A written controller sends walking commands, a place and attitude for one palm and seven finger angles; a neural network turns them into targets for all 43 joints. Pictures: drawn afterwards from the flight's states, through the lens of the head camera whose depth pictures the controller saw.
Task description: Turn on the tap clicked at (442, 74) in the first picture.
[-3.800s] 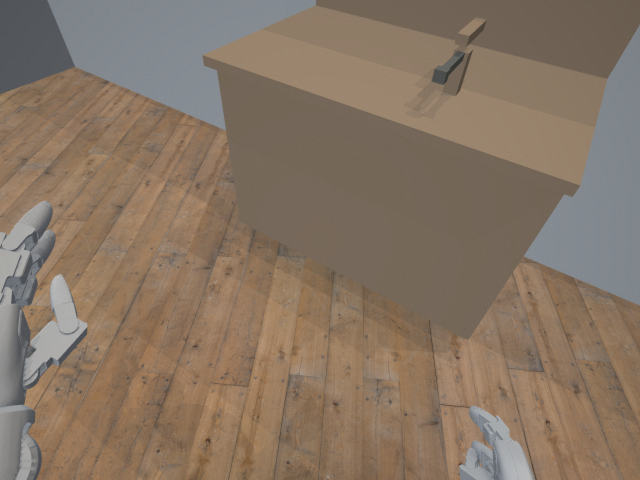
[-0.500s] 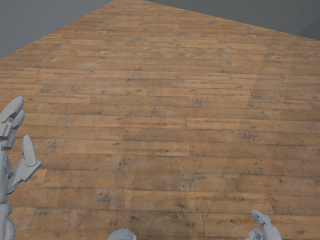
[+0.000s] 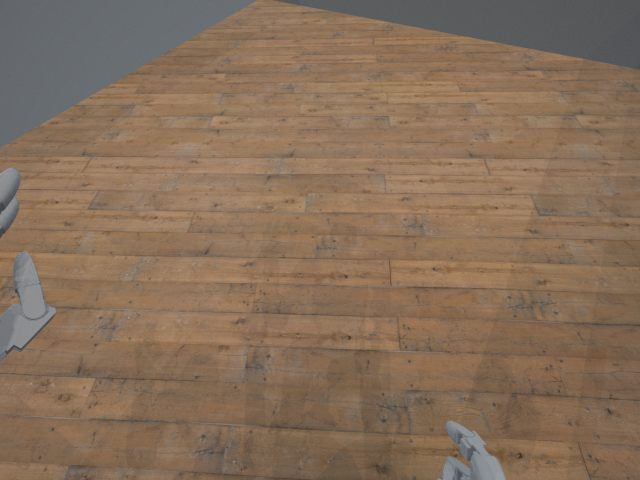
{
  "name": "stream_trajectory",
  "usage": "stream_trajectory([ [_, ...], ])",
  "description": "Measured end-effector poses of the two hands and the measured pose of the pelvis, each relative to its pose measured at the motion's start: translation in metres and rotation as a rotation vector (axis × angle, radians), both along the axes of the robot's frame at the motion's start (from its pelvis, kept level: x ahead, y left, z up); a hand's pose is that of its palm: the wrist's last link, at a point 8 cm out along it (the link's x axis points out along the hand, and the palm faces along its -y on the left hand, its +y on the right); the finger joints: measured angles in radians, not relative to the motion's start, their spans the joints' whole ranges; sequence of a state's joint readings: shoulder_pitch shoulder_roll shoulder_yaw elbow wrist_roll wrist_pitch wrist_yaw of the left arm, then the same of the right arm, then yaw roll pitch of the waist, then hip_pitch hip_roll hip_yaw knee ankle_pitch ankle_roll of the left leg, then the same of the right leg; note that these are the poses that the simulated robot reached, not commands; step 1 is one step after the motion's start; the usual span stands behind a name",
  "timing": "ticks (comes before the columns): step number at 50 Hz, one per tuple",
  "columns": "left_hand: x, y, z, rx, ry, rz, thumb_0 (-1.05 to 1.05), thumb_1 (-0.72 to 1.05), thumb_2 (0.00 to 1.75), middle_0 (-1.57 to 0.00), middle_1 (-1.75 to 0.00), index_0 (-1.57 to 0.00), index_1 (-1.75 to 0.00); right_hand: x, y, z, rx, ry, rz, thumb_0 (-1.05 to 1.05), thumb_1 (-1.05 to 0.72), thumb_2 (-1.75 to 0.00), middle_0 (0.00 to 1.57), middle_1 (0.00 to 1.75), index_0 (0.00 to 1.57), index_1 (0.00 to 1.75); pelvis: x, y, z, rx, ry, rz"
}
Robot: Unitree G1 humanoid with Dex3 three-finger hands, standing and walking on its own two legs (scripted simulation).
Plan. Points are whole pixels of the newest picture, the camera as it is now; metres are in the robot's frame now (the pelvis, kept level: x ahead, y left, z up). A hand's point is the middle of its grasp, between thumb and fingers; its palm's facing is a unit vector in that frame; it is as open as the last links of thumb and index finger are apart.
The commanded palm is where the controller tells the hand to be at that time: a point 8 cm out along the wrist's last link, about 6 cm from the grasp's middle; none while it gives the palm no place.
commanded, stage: walk around to get in front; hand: left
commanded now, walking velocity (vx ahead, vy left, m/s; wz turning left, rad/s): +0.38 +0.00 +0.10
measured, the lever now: out of the picture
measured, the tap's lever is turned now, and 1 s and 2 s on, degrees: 0 0 0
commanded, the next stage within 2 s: walk to a spot facing it in 0.76 s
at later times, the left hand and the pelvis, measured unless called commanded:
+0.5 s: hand (92, 188) +0.37 +0.28 +0.19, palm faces +0.49 -0.79 -0.36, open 7.4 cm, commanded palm +0.31 +0.30 +0.19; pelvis +0.16 +0.02 +0.00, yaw +1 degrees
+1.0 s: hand (203, 120) +0.53 +0.20 +0.17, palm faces +0.40 -0.79 -0.46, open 7.4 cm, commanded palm +0.47 +0.25 +0.19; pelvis +0.31 -0.03 +0.01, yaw +0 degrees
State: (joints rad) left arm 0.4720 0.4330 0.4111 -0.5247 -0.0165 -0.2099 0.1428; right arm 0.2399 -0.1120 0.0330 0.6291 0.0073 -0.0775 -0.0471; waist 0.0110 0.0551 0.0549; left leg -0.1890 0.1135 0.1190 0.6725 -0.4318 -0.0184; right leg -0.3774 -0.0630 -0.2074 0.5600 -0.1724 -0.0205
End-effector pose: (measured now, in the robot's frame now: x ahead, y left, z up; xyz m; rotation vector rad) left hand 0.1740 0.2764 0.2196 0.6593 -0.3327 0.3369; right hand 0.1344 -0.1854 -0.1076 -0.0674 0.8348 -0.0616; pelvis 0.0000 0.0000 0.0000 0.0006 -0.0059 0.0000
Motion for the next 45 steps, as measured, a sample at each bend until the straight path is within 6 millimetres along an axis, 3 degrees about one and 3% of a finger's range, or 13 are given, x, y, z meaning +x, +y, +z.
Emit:
stream_trajectory([
  [3,0.016,-0.005,-0.012,-0.059,-0.002,0.031,0.02,0.88,0.9,-0.21,-0.3,-0.22,-0.3,0.023,-0.024,-0.011,-0.039,0.03,0.015,0.01,-0.9,-0.9,0.2,0.3,0.2,0.3,0.011,-0.006,-0.005,-0.002,-0.023,0.007],
  [8,0.038,-0.014,-0.025,-0.141,0.065,0.033,0.02,0.88,0.9,-0.22,-0.3,-0.22,-0.3,0.056,-0.064,0.011,-0.123,0.022,-0.021,0.02,-0.9,-0.9,0.2,0.3,0.2,0.3,0.036,-0.011,0.007,0.013,-0.02,0.009],
  [14,0.07,-0.017,-0.003,-0.117,0.01,-0.015,0.02,0.88,0.9,-0.22,-0.3,-0.22,-0.3,0.092,-0.089,0.045,-0.231,-0.004,-0.034,0.01,-0.91,-0.9,0.19,0.3,0.19,0.3,0.073,-0.012,0.019,0.032,0.004,0.025],
  [19,0.1,0.003,0.006,-0.106,-0.069,0.004,0.02,0.88,0.9,-0.22,-0.3,-0.22,-0.3,0.129,-0.081,0.053,-0.267,-0.028,-0.049,0.01,-0.91,-0.9,0.19,0.3,0.19,0.3,0.113,0.002,0.016,0.023,0.012,0.027],
  [23,0.133,0.03,-0.01,-0.137,-0.109,0.037,0.01,0.88,0.9,-0.22,-0.3,-0.22,-0.3,0.163,-0.057,0.043,-0.258,-0.057,-0.066,0.01,-0.9,-0.9,0.19,0.3,0.19,0.3,0.147,0.019,0.001,0.02,0.001,0.022],
  [26,0.163,0.04,-0.024,-0.179,-0.084,0.057,0.01,0.88,0.9,-0.21,-0.3,-0.21,-0.3,0.186,-0.029,0.038,-0.197,-0.067,-0.049,0.01,-0.91,-0.9,0.19,0.3,0.19,0.3,0.162,0.022,0.001,0.019,-0.009,0.024],
  [29,0.187,0.035,-0.025,-0.199,-0.042,0.043,0.02,0.89,0.9,-0.21,-0.3,-0.21,-0.3,0.205,-0.002,0.037,-0.115,-0.066,-0.01,0.01,-0.9,-0.9,0.19,0.3,0.19,0.3,0.177,0.021,0.008,0.003,0.001,0.03],
  [34,0.209,0.005,0.002,-0.129,-0.034,-0.038,0.02,0.89,0.9,-0.21,-0.3,-0.21,-0.3,0.231,0.021,0.035,-0.022,-0.053,0.036,0.01,-0.9,-0.9,0.2,0.3,0.2,0.3,0.208,0.014,0.018,-0.007,0.022,0.016],
  [39,0.239,-0.008,0.018,-0.003,-0.005,-0.001,0.02,0.88,0.9,-0.22,-0.3,-0.21,-0.3,0.262,0.008,0.019,0.013,-0.012,0.043,0.01,-0.9,-0.9,0.2,0.3,0.2,0.3,0.248,-0.004,0.017,-0.01,0.026,0.018],
  [42,0.261,-0.012,0.006,0.029,0.007,0.067,0.01,0.88,0.9,-0.21,-0.3,-0.21,-0.3,0.289,-0.016,-0.002,0.01,-0.003,0.035,0.01,-0.9,-0.9,0.2,0.3,0.2,0.3,0.273,-0.021,0.0,0.005,0.014,0.037],
  [45,0.283,-0.018,-0.015,-0.061,0.03,0.107,0.01,0.88,0.9,-0.21,-0.3,-0.21,-0.3,0.314,-0.046,-0.012,-0.04,0.022,0.041,0.01,-0.9,-0.9,0.2,0.3,0.2,0.3,0.285,-0.028,-0.004,0.007,-0.009,0.042],
])
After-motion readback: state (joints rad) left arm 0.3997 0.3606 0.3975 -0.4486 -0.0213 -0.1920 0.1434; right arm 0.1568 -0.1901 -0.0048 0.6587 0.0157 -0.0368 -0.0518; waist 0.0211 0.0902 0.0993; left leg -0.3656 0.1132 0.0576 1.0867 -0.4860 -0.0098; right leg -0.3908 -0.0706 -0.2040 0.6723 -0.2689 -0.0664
